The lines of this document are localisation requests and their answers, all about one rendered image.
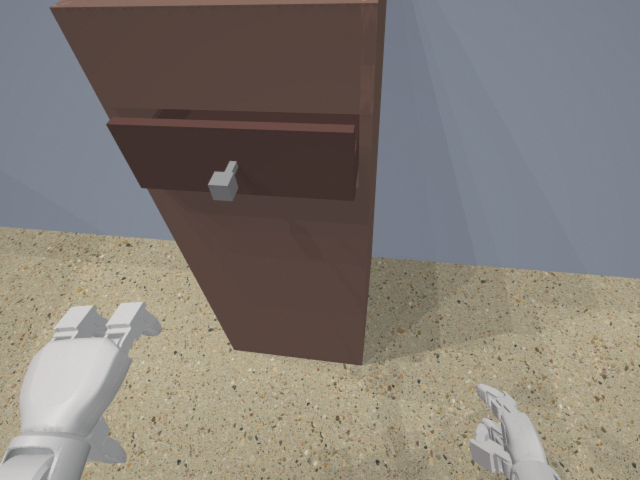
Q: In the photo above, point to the robot right hand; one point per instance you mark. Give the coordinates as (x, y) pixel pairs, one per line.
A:
(513, 441)

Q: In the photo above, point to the drawer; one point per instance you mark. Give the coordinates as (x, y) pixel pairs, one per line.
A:
(302, 155)

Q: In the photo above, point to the robot left hand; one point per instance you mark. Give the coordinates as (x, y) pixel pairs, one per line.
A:
(72, 380)

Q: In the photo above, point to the robot right forearm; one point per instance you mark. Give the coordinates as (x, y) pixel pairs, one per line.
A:
(532, 470)

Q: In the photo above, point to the cabinet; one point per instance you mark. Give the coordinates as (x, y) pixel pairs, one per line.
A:
(284, 276)

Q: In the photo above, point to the robot left forearm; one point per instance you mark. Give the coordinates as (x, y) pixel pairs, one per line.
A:
(44, 455)

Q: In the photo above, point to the handle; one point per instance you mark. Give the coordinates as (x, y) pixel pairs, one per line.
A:
(223, 185)

